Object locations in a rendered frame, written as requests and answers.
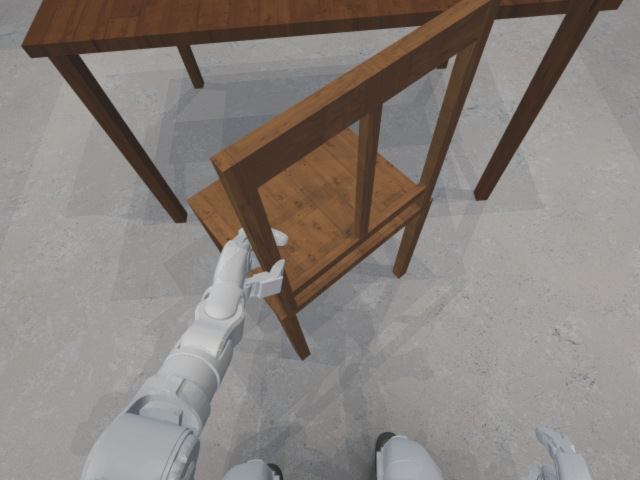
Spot robot left hand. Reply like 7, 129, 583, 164
213, 227, 288, 300

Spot left robot forearm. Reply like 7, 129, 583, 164
80, 283, 246, 480

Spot chair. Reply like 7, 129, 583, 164
186, 0, 501, 361

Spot robot right hand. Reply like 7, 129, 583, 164
520, 426, 595, 480

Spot robot right shin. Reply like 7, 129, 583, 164
383, 436, 410, 447

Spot left robot upper arm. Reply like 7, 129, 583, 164
84, 413, 200, 480

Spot right robot thigh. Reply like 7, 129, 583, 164
376, 440, 444, 480

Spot table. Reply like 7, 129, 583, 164
21, 0, 623, 223

